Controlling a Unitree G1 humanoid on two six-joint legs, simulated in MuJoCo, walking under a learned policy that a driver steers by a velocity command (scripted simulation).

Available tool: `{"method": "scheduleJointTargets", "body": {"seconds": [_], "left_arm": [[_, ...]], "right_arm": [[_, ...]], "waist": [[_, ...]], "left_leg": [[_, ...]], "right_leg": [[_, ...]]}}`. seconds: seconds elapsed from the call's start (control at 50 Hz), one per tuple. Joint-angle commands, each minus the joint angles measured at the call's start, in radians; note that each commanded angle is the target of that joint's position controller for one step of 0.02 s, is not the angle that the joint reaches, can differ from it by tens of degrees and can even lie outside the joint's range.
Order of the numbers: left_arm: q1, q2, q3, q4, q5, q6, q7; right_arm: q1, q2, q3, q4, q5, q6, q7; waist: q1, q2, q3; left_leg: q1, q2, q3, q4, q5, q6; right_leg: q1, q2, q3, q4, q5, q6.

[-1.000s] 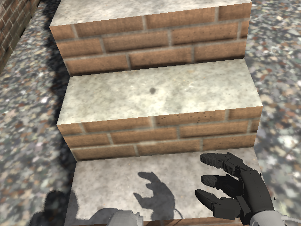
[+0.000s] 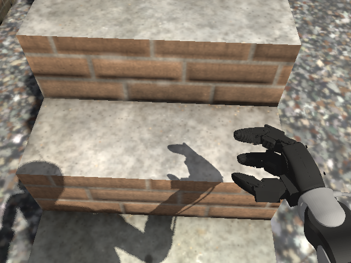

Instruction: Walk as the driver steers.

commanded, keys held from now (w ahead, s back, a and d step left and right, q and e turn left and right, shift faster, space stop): w+q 0.48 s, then w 0.06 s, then no key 0.38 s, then w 0.08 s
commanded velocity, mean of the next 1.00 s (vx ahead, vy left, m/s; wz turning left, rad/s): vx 0.38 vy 0.00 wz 0.37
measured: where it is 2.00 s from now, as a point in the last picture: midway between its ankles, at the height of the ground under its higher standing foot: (163, 170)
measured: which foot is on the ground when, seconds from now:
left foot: up 0.00-0.02, down 0.04-0.18, up 0.20-0.40, down 0.42-0.82, up 0.84-1.00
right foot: up 0.00-0.14, down 0.16-0.38, up 0.40-0.76, down 0.78-1.00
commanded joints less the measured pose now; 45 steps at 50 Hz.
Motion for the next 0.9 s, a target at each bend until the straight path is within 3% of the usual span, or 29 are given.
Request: {"method": "scheduleJointTargets", "body": {"seconds": [0.02,0.04,0.06,0.08,0.1,0.12,0.14,0.16,0.18,0.2,0.22,0.26,0.32,0.34,0.36,0.38,0.4,0.42,0.46,0.5,0.58,0.64,0.68,0.72,0.78,0.8,0.84,0.86,0.9], "left_arm": [[-0.457,0.157,0.028,-0.362,-0.093,-0.074,-0.025],[-0.451,0.050,-0.002,-0.418,-0.112,-0.070,-0.025],[-0.434,-0.096,-0.040,-0.471,-0.095,-0.065,-0.064],[-0.467,-0.117,-0.054,-0.578,-0.115,-0.093,-0.066],[-0.243,-0.064,-0.047,-0.567,-0.097,-0.113,-0.072],[-0.380,-0.012,-0.107,-0.609,0.053,-0.128,-0.096],[-0.322,0.073,-0.125,-0.574,0.126,-0.120,-0.100],[-0.019,0.144,-0.078,-0.474,0.089,-0.051,-0.069],[0.149,0.201,-0.065,-0.385,0.123,-0.052,-0.068],[0.066,0.236,-0.009,-0.308,0.099,-0.051,-0.074],[0.049,0.238,0.039,-0.352,0.077,-0.040,-0.042],[0.193,0.075,0.033,-0.248,0.046,-0.062,0.022],[-0.108,-0.122,-0.021,-0.244,0.031,-0.134,0.076],[-0.231,-0.112,-0.013,-0.265,0.034,-0.145,0.064],[-0.545,-0.011,-0.015,-0.380,0.010,-0.126,0.070],[-0.701,0.047,-0.008,-0.406,0.012,-0.104,0.087],[-0.721,-0.056,-0.050,-0.396,0.079,-0.087,0.049],[-0.479,-0.083,-0.057,-0.429,0.050,-0.100,-0.010],[-0.382,-0.144,-0.111,-0.417,0.096,-0.105,-0.081],[-0.355,-0.199,-0.126,-0.421,0.069,-0.103,-0.101],[-0.480,-0.268,-0.171,-0.457,0.009,-0.091,-0.104],[-0.715,-0.244,-0.201,-0.578,0.028,-0.083,-0.062],[-0.701,-0.299,-0.222,-0.573,0.057,-0.074,-0.043],[-0.564,-0.206,-0.176,-0.465,0.078,-0.068,-0.033],[-0.400,-0.098,-0.117,-0.360,0.055,-0.022,-0.042],[-0.359,-0.058,-0.092,-0.300,0.074,0.003,-0.063],[-0.351,-0.022,-0.063,-0.242,0.099,0.072,-0.056],[-0.364,-0.074,-0.074,-0.233,0.136,0.071,-0.055],[-0.463,-0.156,-0.096,-0.205,0.052,0.024,-0.043]], "right_arm": [[0.414,-0.010,-0.039,0.336,-0.053,0.028,0.005],[0.500,-0.025,-0.032,0.472,-0.119,0.062,-0.003],[0.512,-0.006,-0.036,0.539,-0.182,0.061,0.000],[0.504,-0.070,-0.071,0.513,-0.186,0.065,-0.001],[0.206,-0.213,-0.110,0.386,-0.087,0.114,-0.005],[0.206,-0.379,-0.177,0.251,-0.022,0.136,-0.028],[0.150,-0.480,-0.226,0.157,0.031,0.133,-0.060],[0.109,-0.524,-0.229,0.137,0.025,0.121,-0.084],[-0.009,-0.481,-0.205,0.030,0.061,0.096,-0.082],[0.124,-0.390,-0.185,0.045,0.101,0.042,-0.056],[-0.053,-0.472,-0.215,0.028,0.087,-0.002,-0.009],[-0.304,-0.288,-0.170,-0.074,0.042,0.006,0.027],[0.033,-0.082,-0.102,-0.081,0.074,0.054,0.028],[0.137,-0.063,-0.083,-0.073,0.065,0.054,0.021],[0.496,-0.065,-0.068,-0.001,0.041,0.045,0.027],[0.749,-0.119,-0.122,0.197,0.012,0.050,-0.002],[0.939,-0.087,-0.133,0.356,0.009,0.065,-0.024],[0.597,-0.179,-0.115,0.193,-0.032,0.043,-0.060],[0.566,-0.106,-0.087,0.161,0.002,0.053,-0.080],[0.541,-0.064,-0.064,0.223,0.009,0.067,-0.067],[0.583,-0.035,-0.031,0.311,-0.043,0.105,-0.049],[0.470,-0.057,-0.012,0.305,-0.018,0.097,-0.075],[0.407,-0.068,-0.013,0.312,-0.027,0.077,-0.108],[0.463,-0.213,-0.061,0.346,0.008,0.072,-0.108],[0.551,-0.311,-0.080,0.391,0.000,0.066,-0.131],[0.562,-0.277,-0.080,0.396,-0.025,0.061,-0.128],[0.600,-0.109,-0.053,0.399,-0.016,0.090,-0.064],[0.519,-0.117,-0.071,0.395,0.040,0.094,-0.034],[0.459,-0.056,-0.056,0.276,0.024,0.090,-0.008]], "waist": [[-0.127,0.366,0.460],[-0.019,0.564,0.562],[0.088,0.637,0.493],[0.134,0.653,0.289],[0.308,0.589,-0.100],[0.145,0.335,-0.364],[0.082,0.165,-0.608],[0.230,0.143,-0.657],[0.274,-0.490,-0.739],[0.095,-1.016,-0.777],[0.162,-0.813,-0.660],[0.218,-0.487,-0.476],[-0.087,-0.173,-0.300],[-0.176,0.057,-0.231],[-0.438,0.187,-0.234],[-0.512,0.426,-0.194],[-0.454,0.382,-0.082],[-0.146,0.440,-0.124],[-0.100,0.222,-0.142],[-0.025,0.117,-0.053],[-0.050,0.113,0.131],[-0.030,0.132,0.224],[-0.007,0.113,0.015],[-0.013,0.114,-0.216],[-0.001,0.175,-0.269],[-0.014,0.097,-0.239],[-0.081,-0.237,-0.180],[-0.042,-0.075,-0.095],[-0.141,0.020,0.083]], "left_leg": [[0.378,0.239,-0.099,-1.484,1.009,-0.020],[0.505,0.346,-0.009,-1.640,1.637,-0.042],[0.773,0.287,0.212,-1.233,2.465,-0.124],[0.993,0.282,0.249,-0.730,3.081,-0.149],[1.038,0.218,0.238,-0.308,3.028,-0.175],[1.032,0.151,0.148,-0.117,3.316,-0.214],[0.953,0.187,0.023,-0.038,3.207,-0.269],[0.952,0.306,-0.089,0.074,2.960,-0.253],[0.271,0.157,-0.161,0.383,1.818,-0.319],[-0.359,-0.032,-0.280,0.494,0.114,-0.381],[-0.680,-0.011,-0.255,0.663,-0.175,-0.405],[-0.939,0.053,-0.117,0.826,-0.424,-0.421],[-0.906,0.165,-0.309,0.800,-0.631,-0.267],[-0.690,0.179,-0.257,0.650,-0.619,-0.225],[-0.032,0.115,-0.100,-0.103,-0.559,-0.128],[0.518,0.017,0.022,-0.297,0.395,-0.032],[0.454,-0.014,0.022,-0.259,0.432,-0.020],[0.565,0.217,-0.585,-0.355,0.362,0.160],[0.310,0.280,-0.605,-0.524,0.654,0.124],[0.103,0.258,-0.529,-0.517,0.554,0.053],[-0.098,0.221,-0.383,-0.564,0.329,-0.077],[-0.464,0.133,-0.268,-0.745,0.368,-0.118],[-0.476,0.157,-0.249,-0.799,0.736,-0.073],[-0.217,0.195,-0.112,-0.740,1.605,-0.064],[0.332,0.327,-0.165,-0.536,2.085,0.044],[0.322,0.294,-0.148,-0.443,1.915,0.057],[0.032,0.021,-0.073,-0.020,0.513,-0.050],[-0.057,-0.073,-0.185,0.546,0.161,-0.141],[-0.370,-0.063,-0.343,0.914,0.091,-0.190]], "right_leg": [[-0.600,0.288,-0.092,0.905,-0.935,0.015],[-0.916,0.434,-0.236,1.433,-1.262,0.085],[-1.342,0.451,-0.396,1.731,-1.451,0.059],[-1.491,0.370,-0.506,1.658,-1.566,0.018],[-1.306,0.246,-0.412,1.310,-1.354,-0.006],[-0.888,0.234,-0.445,0.618,-0.985,0.001],[-0.453,0.191,-0.271,0.086,-0.603,-0.009],[-0.188,0.076,-0.068,-0.283,-0.374,-0.069],[0.503,0.010,0.090,-0.129,0.206,-0.146],[0.993,-0.105,0.343,0.193,0.885,-0.217],[1.141,-0.153,0.304,0.286,0.984,-0.205],[1.026,-0.177,0.278,0.227,0.924,-0.160],[0.602,-0.254,0.357,0.263,0.567,-0.144],[0.283,-0.252,0.300,0.328,0.532,-0.110],[-0.180,-0.099,-0.001,0.351,0.668,-0.042],[-0.622,0.056,-0.158,0.577,0.049,-0.030],[-0.706,0.119,-0.232,0.910,-0.239,-0.034],[-0.965,0.200,-0.021,1.121,-0.140,0.009],[-0.913,0.165,-0.005,1.392,-0.176,0.005],[-0.963,0.156,-0.021,1.654,-0.236,-0.009],[-1.248,0.196,0.021,1.956,-0.183,-0.077],[-1.071,0.143,-0.155,1.476,-0.073,-0.035],[-0.687,0.089,-0.225,1.321,-0.016,-0.024],[-0.341,0.137,-0.305,1.061,-0.141,-0.079],[-0.262,0.158,-0.171,0.434,-0.386,-0.057],[-0.196,0.143,-0.085,0.362,-0.200,-0.075],[-0.216,-0.073,0.506,-0.141,-0.206,-0.303],[-0.376,-0.157,0.711,-0.305,-0.318,-0.382],[-0.474,-0.131,0.587,-0.197,-0.484,-0.330]]}}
